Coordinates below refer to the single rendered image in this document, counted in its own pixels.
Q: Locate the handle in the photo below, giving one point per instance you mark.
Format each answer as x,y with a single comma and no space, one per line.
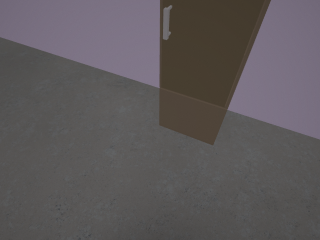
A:
166,20

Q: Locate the cupboard door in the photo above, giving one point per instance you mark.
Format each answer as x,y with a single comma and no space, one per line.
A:
204,51

